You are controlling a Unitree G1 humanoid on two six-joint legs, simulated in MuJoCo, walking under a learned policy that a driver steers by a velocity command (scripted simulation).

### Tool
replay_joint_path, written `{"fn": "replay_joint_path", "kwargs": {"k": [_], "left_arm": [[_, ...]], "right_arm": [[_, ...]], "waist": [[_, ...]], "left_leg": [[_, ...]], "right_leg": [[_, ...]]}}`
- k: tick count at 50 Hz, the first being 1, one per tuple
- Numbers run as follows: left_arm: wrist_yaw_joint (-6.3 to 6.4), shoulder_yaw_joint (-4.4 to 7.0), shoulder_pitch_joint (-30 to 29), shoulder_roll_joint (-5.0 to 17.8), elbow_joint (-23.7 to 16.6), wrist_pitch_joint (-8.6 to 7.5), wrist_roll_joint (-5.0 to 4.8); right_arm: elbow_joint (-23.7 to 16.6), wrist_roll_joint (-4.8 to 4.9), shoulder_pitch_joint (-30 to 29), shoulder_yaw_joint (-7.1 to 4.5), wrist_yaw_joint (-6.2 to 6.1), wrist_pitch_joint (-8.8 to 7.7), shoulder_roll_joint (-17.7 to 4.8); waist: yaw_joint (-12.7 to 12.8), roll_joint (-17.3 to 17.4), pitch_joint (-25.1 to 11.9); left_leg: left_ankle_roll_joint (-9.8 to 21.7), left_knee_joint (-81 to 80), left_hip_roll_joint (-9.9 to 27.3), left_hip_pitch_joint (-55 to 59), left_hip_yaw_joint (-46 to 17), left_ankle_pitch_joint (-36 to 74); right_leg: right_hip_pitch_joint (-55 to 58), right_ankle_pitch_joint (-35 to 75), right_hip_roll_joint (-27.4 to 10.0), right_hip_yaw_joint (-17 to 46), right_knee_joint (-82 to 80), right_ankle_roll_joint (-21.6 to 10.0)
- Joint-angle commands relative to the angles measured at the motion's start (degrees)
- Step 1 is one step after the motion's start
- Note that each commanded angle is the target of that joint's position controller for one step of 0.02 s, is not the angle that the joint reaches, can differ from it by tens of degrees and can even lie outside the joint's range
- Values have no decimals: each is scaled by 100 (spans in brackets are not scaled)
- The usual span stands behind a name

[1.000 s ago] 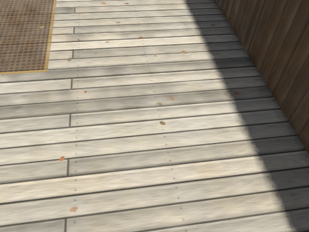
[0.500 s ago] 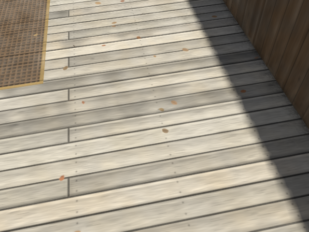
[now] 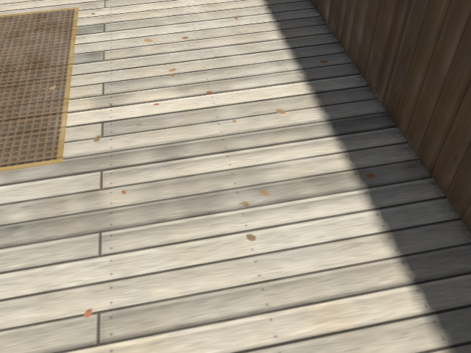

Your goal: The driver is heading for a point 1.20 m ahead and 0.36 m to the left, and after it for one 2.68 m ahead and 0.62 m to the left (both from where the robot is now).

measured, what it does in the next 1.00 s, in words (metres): walks ahead, turning left: left foot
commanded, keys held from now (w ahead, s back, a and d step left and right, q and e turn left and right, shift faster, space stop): w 0.20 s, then w+q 0.80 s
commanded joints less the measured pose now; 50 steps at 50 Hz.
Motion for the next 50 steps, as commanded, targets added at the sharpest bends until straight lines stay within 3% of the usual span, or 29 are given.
{"fn": "replay_joint_path", "kwargs": {"k": [1,2,3,4,5,6,7,8,10,13,18,20,23,25,26,27,28,29,30,31,32,33,35,38,43,48,50], "left_arm": [[-46,86,-220,249,-384,-234,-61],[-32,114,298,219,-185,-248,-78],[16,192,950,373,39,-272,-67],[98,325,1715,882,161,-322,18],[96,420,2259,1306,354,-270,-24],[109,318,1676,937,231,-228,2],[84,260,1132,731,28,-260,-1],[77,227,828,638,-71,-304,-8],[106,138,783,423,-48,-392,-39],[158,91,1263,385,180,-461,-46],[199,3,1275,271,229,-488,-25],[230,-1,1370,330,285,-504,-34],[294,38,1275,535,307,-520,-51],[341,101,1093,711,239,-448,-20],[324,126,992,772,180,-404,-27],[274,127,890,760,27,-398,-31],[138,33,1267,53,-243,-410,-59],[94,135,689,531,-456,-461,-61],[70,152,170,638,-686,-540,-86],[75,161,41,661,-720,-593,-76],[99,169,31,594,-708,-550,-31],[96,155,136,511,-733,-436,56],[69,140,163,360,-808,-230,128],[34,141,-494,380,-1124,-95,143],[-20,138,-1631,478,-1600,-54,91],[-73,49,-2480,492,-2021,-111,45],[-78,27,-2589,543,-2167,-170,8]], "right_arm": [[-204,44,-199,-197,17,-132,-842],[-239,60,-325,-204,28,-140,-821],[-286,32,-377,-178,40,-175,-710],[-491,53,-570,-65,99,-228,-325],[-716,-2,-669,-84,138,-255,-339],[-757,-113,-910,-154,164,-236,-611],[-736,-82,-961,-129,229,-264,-474],[-682,-38,-890,-106,273,-296,-364],[-632,-98,-847,-121,325,-255,-367],[-717,-56,-1099,-112,345,-141,-282],[-1220,-5,-2285,21,374,-122,-77],[-1373,-8,-2578,57,383,-114,-77],[-1374,-16,-2251,-10,338,-132,-274],[-1086,-30,-1208,-135,293,-164,-494],[-846,-64,-451,-230,275,-187,-634],[-715,-145,232,-384,222,-178,-1007],[-835,-177,100,-504,187,-125,-1515],[-810,51,69,-505,215,-60,-1454],[-881,84,-435,-450,183,-59,-1241],[-926,79,-696,-384,182,-85,-936],[-958,66,-861,-337,162,-134,-780],[-955,80,-902,-288,129,-181,-663],[-929,112,-725,-280,118,-296,-744],[-927,133,-386,-325,111,-319,-968],[-931,114,341,-323,109,-248,-954],[-979,36,763,-321,33,-205,-987],[-1028,0,767,-339,-4,-202,-1056]], "waist": [[231,573,873],[456,439,787],[690,103,576],[1002,-1184,290],[987,-1912,247],[644,-892,682],[423,-443,863],[254,-316,836],[130,-365,688],[137,-437,594],[261,-502,905],[309,-522,943],[48,-569,638],[-401,-686,38],[-726,-658,-337],[-1039,-309,-691],[-458,1028,-1107],[-617,488,-1259],[-408,226,-340],[-201,-245,59],[25,-459,261],[210,-437,250],[323,-298,188],[184,-64,351],[-296,178,339],[-566,328,389],[-542,407,389]], "left_leg": [[934,-1074,1293,-734,-1242,-904],[831,-693,1080,-1277,-950,-689],[692,1,825,-1912,-630,-445],[398,1872,162,-2787,152,-434],[342,3267,-312,-3714,425,-1374],[460,4037,144,-3925,-11,-1105],[497,4152,354,-3875,-118,-495],[460,4052,493,-3674,-109,-42],[310,3840,571,-3440,55,386],[190,3773,454,-3693,227,654],[194,2256,209,-3403,565,1429],[311,1655,122,-3006,830,1564],[649,1338,-195,-2309,1062,1341],[922,1277,-491,-1375,1106,903],[1095,908,-554,-471,989,953],[1392,603,126,631,-33,267],[2338,266,1848,2097,-3120,242],[2547,-629,1962,2143,-4332,-471],[2269,-877,1878,1361,-3511,-482],[2023,-1031,1685,576,-2964,192],[1824,-1051,1410,-18,-2486,1008],[1715,-1057,1166,-425,-2084,1603],[1649,-1042,929,-717,-1666,2248],[1481,-1176,681,-841,-1478,2191],[1043,-991,584,-33,-1642,2666],[1107,-599,647,760,-1901,3346],[1088,-388,736,906,-2042,3659]], "right_leg": [[5,397,-19,-179,-748,-24],[958,667,177,-309,-1178,-11],[2024,570,96,-7,-1407,-36],[2839,-807,-1219,1983,-2438,-332],[2950,-1579,-2229,3972,-3147,-844],[2402,-1584,-2227,3703,-3026,-915],[1981,-1153,-1986,3173,-3015,-822],[1781,-494,-1736,2637,-3102,-698],[1766,860,-1391,1849,-3150,-560],[2073,2780,-1291,1001,-2984,-485],[1624,3606,-1071,41,-3132,-319],[1651,4037,-1168,-155,-3131,-289],[2140,6239,-1322,-463,-2319,-173],[2302,7240,-1402,-608,-795,-139],[1975,6716,-1354,-675,345,-115],[938,5094,-1141,-749,2001,-49],[-1382,-494,42,-569,4326,201],[-2225,-495,185,557,4890,129],[-2592,177,-230,670,4494,76],[-2297,565,-438,619,3981,91],[-1910,641,-569,625,3595,169],[-1530,603,-638,644,3315,282],[-1298,511,-679,561,2828,459],[-1663,1095,-711,370,2055,674],[-2305,2098,-561,341,948,763],[-2494,2017,-274,315,127,681],[-2221,1900,-161,338,-281,575]]}}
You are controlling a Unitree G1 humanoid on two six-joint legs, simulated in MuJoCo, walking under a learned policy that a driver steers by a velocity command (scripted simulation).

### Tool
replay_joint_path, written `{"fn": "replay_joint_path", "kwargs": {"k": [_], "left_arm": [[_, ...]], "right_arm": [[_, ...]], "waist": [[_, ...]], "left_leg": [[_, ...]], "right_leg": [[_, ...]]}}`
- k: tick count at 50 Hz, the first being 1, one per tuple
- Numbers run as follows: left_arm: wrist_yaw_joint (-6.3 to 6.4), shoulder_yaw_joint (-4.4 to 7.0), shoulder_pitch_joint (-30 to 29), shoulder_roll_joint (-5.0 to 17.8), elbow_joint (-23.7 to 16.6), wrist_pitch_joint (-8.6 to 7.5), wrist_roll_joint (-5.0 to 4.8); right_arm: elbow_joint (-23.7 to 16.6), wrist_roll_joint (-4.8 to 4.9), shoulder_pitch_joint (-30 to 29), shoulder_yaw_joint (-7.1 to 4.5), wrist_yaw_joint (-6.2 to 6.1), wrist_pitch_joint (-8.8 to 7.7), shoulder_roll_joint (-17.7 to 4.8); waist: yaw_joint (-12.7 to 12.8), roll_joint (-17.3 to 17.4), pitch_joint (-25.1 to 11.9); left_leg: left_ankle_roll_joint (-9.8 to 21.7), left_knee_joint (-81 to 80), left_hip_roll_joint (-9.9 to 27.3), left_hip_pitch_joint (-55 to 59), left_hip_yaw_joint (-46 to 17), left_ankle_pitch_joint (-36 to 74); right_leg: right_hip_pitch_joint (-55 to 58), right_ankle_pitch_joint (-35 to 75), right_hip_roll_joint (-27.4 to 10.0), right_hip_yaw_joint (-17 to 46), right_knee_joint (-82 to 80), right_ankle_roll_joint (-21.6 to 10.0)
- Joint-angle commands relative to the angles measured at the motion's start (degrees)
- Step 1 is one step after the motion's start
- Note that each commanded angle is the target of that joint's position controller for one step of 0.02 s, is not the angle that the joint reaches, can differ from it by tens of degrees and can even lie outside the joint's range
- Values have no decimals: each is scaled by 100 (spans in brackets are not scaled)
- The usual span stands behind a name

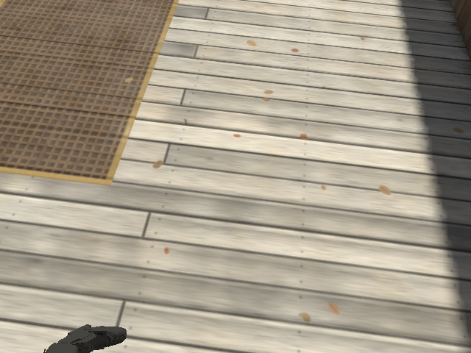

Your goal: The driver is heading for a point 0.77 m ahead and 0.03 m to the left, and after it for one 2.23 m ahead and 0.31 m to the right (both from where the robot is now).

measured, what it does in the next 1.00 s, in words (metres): walks ahead: right foot, then left foot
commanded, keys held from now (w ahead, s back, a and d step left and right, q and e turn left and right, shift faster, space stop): w+q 0.30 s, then w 0.38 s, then w+e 0.32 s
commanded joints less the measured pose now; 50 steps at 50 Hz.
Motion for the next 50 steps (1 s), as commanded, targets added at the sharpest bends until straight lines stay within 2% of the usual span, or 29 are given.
{"fn": "replay_joint_path", "kwargs": {"k": [1,2,3,4,5,6,7,8,9,11,14,16,19,21,26,28,29,30,31,32,33,34,35,37,39,41,44,47,50], "left_arm": [[3,62,-691,501,-686,-180,-54],[31,90,-291,589,-606,-211,-72],[88,159,328,757,-426,-246,-85],[162,236,1187,940,-218,-317,-79],[277,336,2107,1322,-156,-363,54],[300,440,2189,1785,-205,-299,195],[253,432,1939,1435,-215,-211,73],[236,307,1521,877,-288,-200,16],[210,230,1304,575,-265,-217,18],[220,195,1412,506,-108,-276,8],[150,227,1701,553,76,-445,-94],[131,244,1849,575,154,-488,-102],[94,236,2065,565,307,-491,-64],[72,235,2114,603,371,-487,-82],[115,279,2689,884,701,-370,-105],[139,288,2770,987,813,-286,-106],[148,276,2775,995,860,-238,-132],[153,226,2796,884,832,-218,-154],[115,106,2806,486,515,-238,-235],[83,119,3097,364,403,-222,-219],[125,267,2455,833,381,-170,-118],[90,229,2204,671,290,-216,-161],[69,210,2244,561,381,-216,-181],[21,202,2584,416,602,-54,-64],[-51,231,2533,351,611,42,-45],[-85,250,2165,318,516,84,-52],[-91,254,1592,305,350,92,-54],[-128,186,1062,210,177,57,-41],[-180,112,463,151,-76,37,-13]], "right_arm": [[-242,-41,280,-201,-87,-31,-947],[-324,-37,23,-217,-94,-42,-1022],[-385,-35,-143,-235,-65,-72,-1106],[-427,17,-297,-242,4,-127,-1145],[-612,98,-297,-164,70,-193,-846],[-772,308,374,-58,50,-160,-251],[-682,83,410,-121,-9,-80,-831],[-655,-5,11,-145,15,-29,-871],[-697,-30,-302,-122,65,-8,-764],[-766,-125,-446,-123,188,110,-647],[-953,-123,-712,-87,308,255,-501],[-1130,-149,-1124,-50,373,276,-445],[-1343,-132,-1694,28,419,231,-352],[-1445,-126,-2083,114,449,184,-254],[-1674,-173,-2778,180,435,130,-353],[-1584,-217,-2499,150,371,79,-435],[-1366,-248,-1862,108,331,19,-487],[-1030,-317,-955,15,268,-44,-692],[-905,-428,-63,-124,169,-72,-1234],[-871,-235,43,-224,114,-11,-1637],[-849,-37,-225,-204,82,15,-1416],[-837,-17,-637,-107,79,-19,-1085],[-852,-40,-943,-26,100,-61,-776],[-824,-25,-1206,60,85,-148,-482],[-705,-13,-1035,45,74,-260,-534],[-595,-2,-869,21,65,-321,-594],[-472,-15,-643,42,51,-345,-539],[-386,-8,-553,66,22,-360,-536],[-214,-14,-219,68,-49,-335,-597]], "waist": [[127,724,63],[373,761,-40],[635,743,-345],[1082,527,-810],[1401,99,-1620],[999,-1298,-2303],[840,-847,-2052],[752,-202,-1106],[720,129,-570],[590,-279,-244],[519,-379,-231],[568,-335,-151],[634,-305,1],[700,-316,79],[871,-316,198],[702,-385,-16],[393,-307,-366],[58,-125,-934],[-225,740,-1771],[5,1511,-2157],[-10,719,-1473],[222,675,-757],[443,499,-452],[748,635,-233],[811,623,-175],[778,600,23],[670,530,231],[575,532,325],[383,502,440]], "left_leg": [[398,344,1526,305,-1142,3797],[252,582,1466,36,-1078,4220],[110,1113,1341,-194,-1037,4833],[-26,2116,1065,-550,-830,4798],[-119,3542,765,-1348,-578,3250],[-303,5191,-121,-3107,162,-1318],[-236,5823,347,-3614,259,-1216],[-272,5819,622,-3688,352,-611],[-315,5570,809,-3612,434,-248],[-390,5272,1024,-3382,531,-85],[-421,5146,1107,-3550,642,117],[-458,4949,1175,-3887,661,453],[-520,4024,1119,-4002,729,1038],[-516,3072,1067,-3620,969,1478],[-286,1880,968,-3133,1447,1049],[-91,1552,724,-2570,1600,571],[37,1155,550,-1738,1668,698],[184,1058,657,-396,1473,806],[609,959,2226,1354,-397,231],[1176,241,3402,1954,-2720,741],[1030,243,3034,1459,-2088,994],[852,105,2750,668,-1253,1438],[594,-126,2474,49,-668,1689],[292,-493,2144,-730,77,1836],[272,-725,2087,-856,393,2067],[231,-928,2069,-844,712,2049],[170,-1022,2030,-653,1102,2228],[58,-982,1957,-498,1542,2664],[-11,-853,2078,-38,1814,3267]], "right_leg": [[114,-157,298,-96,-641,-153],[865,-349,419,-112,-923,-255],[1824,-528,599,-174,-1045,-363],[3045,-249,469,-103,-1379,-524],[4476,-1245,-664,966,-1438,-771],[5821,-1290,-2323,3523,-1814,-1406],[5282,-1886,-2272,4252,-2063,-1559],[4377,-1956,-1986,3273,-2222,-1421],[3703,-1438,-1650,2385,-2388,-1277],[3070,-560,-1234,1340,-2637,-1053],[3006,452,-1199,643,-2817,-1085],[3054,666,-1194,311,-2966,-1142],[3046,876,-1002,-197,-3084,-1133],[2930,934,-855,-538,-3134,-1049],[3617,1605,-1178,-611,-2909,-1034],[3957,3015,-1207,-716,-2191,-982],[3915,3513,-1092,-881,-1360,-905],[3322,2971,-884,-1039,-269,-787],[1738,707,-501,-1193,1613,-595],[255,-2981,398,-810,3134,-457],[-244,-2560,99,-129,3413,-522],[-270,-2075,-90,-77,3182,-562],[22,-1789,-227,-45,2795,-565],[619,-1533,-272,1,2455,-471],[603,-1239,-192,16,2440,-431],[218,-802,-223,65,2278,-388],[-267,-205,-190,85,1768,-343],[-190,344,-116,-192,896,-369],[-144,396,-40,-593,158,-508]]}}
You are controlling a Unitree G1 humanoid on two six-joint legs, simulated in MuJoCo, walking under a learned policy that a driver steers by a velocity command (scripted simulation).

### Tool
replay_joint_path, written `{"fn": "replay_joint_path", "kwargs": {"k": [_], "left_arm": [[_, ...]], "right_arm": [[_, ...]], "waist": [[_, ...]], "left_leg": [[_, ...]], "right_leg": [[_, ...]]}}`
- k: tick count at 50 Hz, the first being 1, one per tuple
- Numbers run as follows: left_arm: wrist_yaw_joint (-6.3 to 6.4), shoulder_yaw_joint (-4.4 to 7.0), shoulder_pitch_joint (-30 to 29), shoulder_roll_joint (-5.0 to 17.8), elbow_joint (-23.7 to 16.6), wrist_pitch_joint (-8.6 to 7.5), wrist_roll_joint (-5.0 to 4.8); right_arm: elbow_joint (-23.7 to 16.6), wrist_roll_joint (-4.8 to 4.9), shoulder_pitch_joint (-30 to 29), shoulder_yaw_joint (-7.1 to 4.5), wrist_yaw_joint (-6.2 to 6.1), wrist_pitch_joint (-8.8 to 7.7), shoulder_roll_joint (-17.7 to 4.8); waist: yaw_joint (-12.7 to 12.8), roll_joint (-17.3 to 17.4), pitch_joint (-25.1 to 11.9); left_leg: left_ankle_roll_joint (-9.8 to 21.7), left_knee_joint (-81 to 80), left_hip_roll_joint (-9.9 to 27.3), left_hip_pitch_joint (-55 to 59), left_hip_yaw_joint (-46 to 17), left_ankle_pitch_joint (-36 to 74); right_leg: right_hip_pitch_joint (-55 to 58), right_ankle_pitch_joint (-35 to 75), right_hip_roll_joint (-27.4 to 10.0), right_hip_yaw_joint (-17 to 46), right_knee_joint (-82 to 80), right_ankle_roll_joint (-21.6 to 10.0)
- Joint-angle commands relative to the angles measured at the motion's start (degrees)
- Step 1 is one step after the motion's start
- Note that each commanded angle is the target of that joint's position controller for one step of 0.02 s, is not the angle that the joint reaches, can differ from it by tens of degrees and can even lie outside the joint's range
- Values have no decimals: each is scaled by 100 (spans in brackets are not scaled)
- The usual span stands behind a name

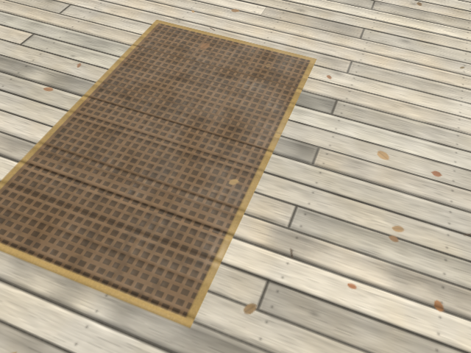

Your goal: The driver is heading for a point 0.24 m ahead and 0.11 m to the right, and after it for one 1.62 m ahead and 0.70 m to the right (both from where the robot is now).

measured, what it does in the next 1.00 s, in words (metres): walks ahead, turning right: right foot, then left foot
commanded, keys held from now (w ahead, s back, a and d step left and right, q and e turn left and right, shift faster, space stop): w+e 0.04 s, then e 0.94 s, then no key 0.02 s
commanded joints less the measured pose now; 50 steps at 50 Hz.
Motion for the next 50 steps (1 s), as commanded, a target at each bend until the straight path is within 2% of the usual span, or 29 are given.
{"fn": "replay_joint_path", "kwargs": {"k": [1,3,5,6,7,8,9,10,11,12,13,14,17,19,23,26,30,32,34,35,36,37,38,39,40,42,43,45,50], "left_arm": [[-55,-59,-824,116,-622,-99,21],[-51,-54,-757,142,-670,-114,38],[8,-4,-50,246,-492,-148,84],[42,65,591,383,-320,-201,113],[93,164,1298,579,-123,-275,190],[165,322,1591,1180,-84,-306,173],[181,478,1470,1741,-211,-250,17],[226,486,1339,1550,-297,-154,-213],[265,393,882,1228,-353,-106,-234],[284,294,589,876,-366,-60,-217],[311,246,424,717,-401,-39,-251],[315,212,356,651,-412,-35,-229],[265,288,420,953,-432,-113,-123],[272,309,477,1015,-471,-88,-118],[313,340,628,1060,-559,52,-115],[332,375,744,1104,-615,134,-75],[326,407,758,1149,-698,206,-21],[312,417,651,1175,-750,231,-23],[304,416,370,1173,-826,256,-88],[321,393,174,1110,-894,262,-161],[329,297,386,738,-961,244,-195],[358,254,878,543,-1052,232,-198],[378,379,822,1097,-898,265,25],[349,435,701,1194,-838,287,22],[304,442,697,1144,-773,336,3],[163,413,745,1061,-754,432,-57],[128,395,682,1034,-766,454,-92],[96,359,436,975,-865,478,-125],[51,261,45,807,-1034,534,-103]], "right_arm": [[-129,-8,207,-112,-83,-48,-694],[-76,-31,186,-119,-130,0,-785],[-79,-33,61,-164,-200,64,-964],[-113,-28,-18,-186,-215,106,-1035],[-190,53,-182,-193,-200,120,-1067],[-428,67,-78,-126,-161,85,-726],[-687,227,379,-88,-121,107,-515],[-666,44,-62,-112,-116,132,-750],[-817,77,-436,-91,-99,113,-685],[-808,24,-543,-102,-102,122,-679],[-846,-72,-586,-116,-91,221,-698],[-833,-128,-433,-115,-81,359,-647],[-904,-104,-325,-91,-81,555,-494],[-1011,-93,-530,-105,-95,596,-538],[-1259,-74,-1145,-128,-118,686,-657],[-1402,-40,-1478,-120,-140,702,-698],[-1536,44,-1603,-93,-180,633,-738],[-1564,96,-1481,-79,-199,581,-762],[-1504,119,-1083,-69,-223,519,-760],[-1445,66,-809,-85,-257,466,-812],[-1488,-35,-840,-155,-317,438,-1204],[-1705,-35,-1290,-237,-298,498,-1759],[-1631,-4,-962,-250,-252,559,-1530],[-1667,15,-1057,-131,-224,568,-1137],[-1712,16,-1347,-78,-205,582,-940],[-1799,-33,-1520,-71,-233,593,-933],[-1796,-49,-1422,-83,-226,595,-944],[-1757,-47,-1182,-121,-216,584,-984],[-1622,-57,-812,-220,-174,558,-1125]], "waist": [[-117,545,527],[-8,588,448],[275,788,11],[521,816,-365],[922,634,-770],[849,-212,-1319],[514,-1086,-2299],[666,174,-2210],[540,177,-1321],[310,483,-637],[163,455,-371],[38,352,-345],[-73,206,-618],[-9,50,-699],[224,-190,-629],[373,-285,-492],[433,-390,-427],[372,-449,-449],[115,-446,-435],[-64,-327,-405],[125,586,-474],[492,1748,-450],[244,1275,-599],[316,827,-437],[428,711,-231],[445,1161,-270],[375,1161,-308],[219,1119,-347],[2,1165,-352]], "left_leg": [[292,-138,1708,-124,-188,3341],[191,432,1746,187,29,4865],[79,1664,1717,314,176,6730],[51,2656,1696,146,173,6637],[-68,4036,1507,-478,247,5418],[-256,5916,963,-1971,278,1297],[-470,7848,-97,-3773,-560,-2122],[-451,7774,414,-3977,-1323,-1370],[-464,7409,595,-4112,-1276,-952],[-502,6881,752,-4012,-1243,-786],[-566,6479,832,-3803,-1270,-724],[-630,6195,842,-3461,-1245,-668],[-744,5641,721,-3232,-1146,-440],[-782,5312,723,-3363,-1152,-222],[-828,4701,724,-3647,-1281,6],[-808,4245,647,-3741,-1401,-121],[-682,3598,399,-3394,-1463,-569],[-581,3102,262,-2987,-1478,-766],[-484,1955,180,-2190,-1447,-391],[-428,1001,343,-1510,-1519,264],[-170,417,1444,-926,-2440,480],[534,466,2826,-575,-3951,2413],[1073,717,2966,-853,-3809,3121],[1017,780,2587,-1081,-3221,3210],[785,793,2147,-1275,-2561,3020],[564,882,1684,-1144,-1840,3268],[571,914,1629,-1073,-1669,3371],[657,935,1716,-786,-1570,3344],[817,950,2017,-521,-1515,3019]], "right_leg": [[-28,49,101,-407,-639,-162],[304,-360,353,-654,-942,-353],[1088,-827,814,-906,-1019,-565],[1794,-772,957,-801,-1267,-701],[2899,16,882,-521,-1916,-896],[4358,2311,-497,941,-1534,-1272],[5916,4972,-1994,3565,-1605,-2557],[5447,4662,-1728,2865,-1821,-2394],[4572,4010,-1491,2339,-2093,-2173],[3741,3485,-1130,1970,-2392,-1832],[3187,3243,-851,1693,-2568,-1650],[2774,3179,-679,1478,-2667,-1529],[2506,3549,-411,1254,-2597,-1411],[2535,3184,-321,1314,-2583,-1298],[2681,1479,-250,1784,-2661,-1110],[2863,633,-306,2229,-2641,-1120],[3015,1038,-355,2676,-2330,-1153],[3040,1563,-337,2908,-2143,-1096],[2821,1396,-129,3028,-1950,-807],[2426,732,116,2933,-1715,-520],[1864,-1021,617,2275,-864,-156],[768,-3497,1643,1021,111,107],[806,-3682,1220,716,1340,205],[875,-3315,1063,798,1760,245],[924,-2935,955,759,1994,320],[829,-2508,956,590,2368,471],[802,-2415,956,515,2416,533],[653,-2343,906,448,2242,612],[775,-2487,667,323,1249,593]]}}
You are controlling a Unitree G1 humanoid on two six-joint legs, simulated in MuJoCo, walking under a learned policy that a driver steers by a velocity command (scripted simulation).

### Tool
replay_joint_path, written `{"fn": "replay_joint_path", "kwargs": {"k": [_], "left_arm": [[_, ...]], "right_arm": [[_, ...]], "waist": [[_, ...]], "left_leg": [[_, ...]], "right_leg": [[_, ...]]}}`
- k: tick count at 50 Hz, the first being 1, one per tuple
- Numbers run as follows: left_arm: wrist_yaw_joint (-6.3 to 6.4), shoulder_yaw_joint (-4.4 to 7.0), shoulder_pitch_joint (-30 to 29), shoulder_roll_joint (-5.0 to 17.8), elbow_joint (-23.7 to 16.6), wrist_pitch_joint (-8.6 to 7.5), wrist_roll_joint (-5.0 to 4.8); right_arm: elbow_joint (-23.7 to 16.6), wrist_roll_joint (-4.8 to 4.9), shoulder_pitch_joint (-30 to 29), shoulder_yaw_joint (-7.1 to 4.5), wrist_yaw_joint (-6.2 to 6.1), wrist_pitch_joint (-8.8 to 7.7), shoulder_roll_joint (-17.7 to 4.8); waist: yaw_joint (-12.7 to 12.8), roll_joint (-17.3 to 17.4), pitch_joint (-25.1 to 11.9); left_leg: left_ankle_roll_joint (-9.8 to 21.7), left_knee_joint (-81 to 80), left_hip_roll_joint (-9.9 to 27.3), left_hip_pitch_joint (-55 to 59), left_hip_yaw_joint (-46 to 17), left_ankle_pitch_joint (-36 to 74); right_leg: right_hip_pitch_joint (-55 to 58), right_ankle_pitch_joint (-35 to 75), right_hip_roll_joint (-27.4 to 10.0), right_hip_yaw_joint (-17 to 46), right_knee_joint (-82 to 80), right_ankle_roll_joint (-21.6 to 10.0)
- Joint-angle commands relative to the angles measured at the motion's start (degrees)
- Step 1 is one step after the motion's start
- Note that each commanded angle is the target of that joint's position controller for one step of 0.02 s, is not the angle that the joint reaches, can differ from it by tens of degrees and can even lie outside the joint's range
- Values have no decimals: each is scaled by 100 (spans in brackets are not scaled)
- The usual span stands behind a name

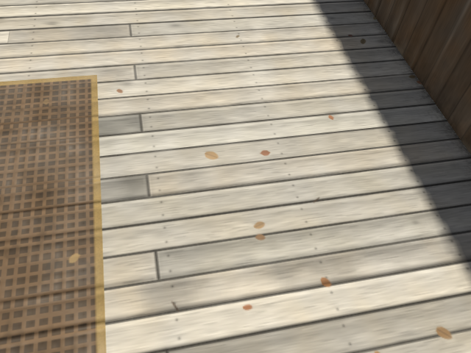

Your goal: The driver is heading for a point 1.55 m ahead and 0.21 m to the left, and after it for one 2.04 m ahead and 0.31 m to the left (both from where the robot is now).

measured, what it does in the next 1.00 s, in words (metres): steps on the spot: right foot, then left foot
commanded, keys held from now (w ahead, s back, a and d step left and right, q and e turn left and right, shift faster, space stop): no key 1.00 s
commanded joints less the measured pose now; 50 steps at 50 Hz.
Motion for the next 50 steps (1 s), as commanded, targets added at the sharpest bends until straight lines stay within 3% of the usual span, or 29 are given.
{"fn": "replay_joint_path", "kwargs": {"k": [1,6,8,9,10,11,12,13,14,16,18,20,24,26,27,28,30,32,41,50], "left_arm": [[-26,1,-171,224,-467,-42,-7],[44,-114,-132,121,-485,-95,-60],[86,-163,180,40,-354,-187,-16],[128,-167,201,175,-329,-265,72],[171,-133,248,583,-405,-352,164],[203,-69,107,931,-428,-387,80],[211,-125,85,621,-367,-424,60],[222,-248,-229,309,-351,-440,48],[245,-302,-496,187,-356,-430,76],[313,-326,-441,173,-273,-473,31],[318,-359,-312,117,-164,-504,8],[319,-368,-277,117,-56,-513,25],[342,-359,-278,155,155,-496,36],[360,-382,-328,85,234,-515,-18],[346,-415,-232,-24,272,-544,-9],[309,-393,17,-78,359,-539,-30],[329,-360,-130,57,619,-505,-1],[316,-331,-109,99,770,-505,-5],[367,-386,136,-66,1489,-526,-16],[404,-456,385,-175,1963,-526,-17]], "right_arm": [[-186,-17,318,-297,29,-66,-983],[-79,-19,228,-341,170,-25,-1123],[-18,67,123,-341,193,44,-1138],[56,78,309,-319,200,59,-1043],[-56,9,588,-197,247,80,-563],[-212,66,304,-118,176,178,-398],[-128,85,168,-186,138,266,-703],[-28,126,189,-214,168,292,-716],[110,130,318,-234,191,277,-737],[311,18,539,-263,214,259,-766],[407,43,571,-219,218,257,-610],[440,72,424,-165,195,268,-472],[623,108,485,-133,97,243,-435],[780,44,658,-97,51,139,-439],[805,-19,693,-103,38,61,-614],[860,55,385,-160,69,30,-891],[957,75,328,-82,153,-36,-534],[1104,65,369,-62,117,-61,-511],[1605,77,408,-17,64,-78,-419],[1991,82,493,59,48,-91,-266]], "waist": [[-182,1194,-612],[-162,1415,-681],[96,1220,-670],[105,850,-685],[-51,-588,-907],[70,-1248,-588],[149,-738,-456],[-28,-581,-265],[-169,-563,-180],[-176,-626,-363],[-141,-423,-533],[-61,-447,-467],[-53,-443,-442],[-196,-143,-520],[-125,98,-590],[230,670,-306],[-25,665,-169],[-25,719,-176],[-41,337,-100],[-17,307,-59]], "left_leg": [[1004,-423,1421,959,-931,2664],[963,-143,1405,484,-824,2621],[693,255,1256,169,-660,2348],[346,523,1124,-259,-534,1693],[-79,1627,623,-1098,-90,-365],[-238,1913,-10,-1231,-167,-2198],[-268,2396,114,-1077,-531,-2137],[-262,2505,102,-1082,-626,-1802],[-271,2404,97,-1030,-627,-1480],[-325,2474,-1,-952,-535,-1185],[-380,2270,-32,-769,-532,-1166],[-394,1738,-52,-607,-513,-1161],[-321,532,-167,-86,-433,-779],[-245,-505,71,803,-682,573],[-174,-580,503,1133,-1134,970],[-25,-324,601,585,-1226,1176],[-50,-545,467,21,-1140,488],[-83,-646,386,66,-1091,422],[21,-716,390,233,-1116,191],[54,-739,352,163,-1116,171]], "right_leg": [[-241,-136,-88,-170,-644,-44],[867,-205,-27,-531,-2149,-336],[1636,832,5,-645,-3674,-489],[2198,1498,-206,-230,-4441,-547],[2877,2042,-1695,1542,-4859,-754],[1835,3475,-2512,2116,-4609,-1613],[1645,3393,-2307,1859,-4597,-1849],[1524,3143,-1970,1437,-4646,-1734],[1495,3032,-1631,1097,-4669,-1509],[1827,3884,-1371,750,-4480,-1411],[1970,4056,-1361,636,-4376,-1418],[1939,3623,-1325,656,-4354,-1415],[1778,2937,-1311,912,-4222,-1396],[1322,2343,-1180,933,-4150,-1049],[1076,1954,-1007,861,-4069,-861],[1222,1566,-577,518,-4331,-778],[1783,1599,-567,446,-4240,-729],[1842,1828,-632,462,-4172,-762],[1638,1689,-637,441,-4389,-638],[1626,1709,-669,407,-4372,-602]]}}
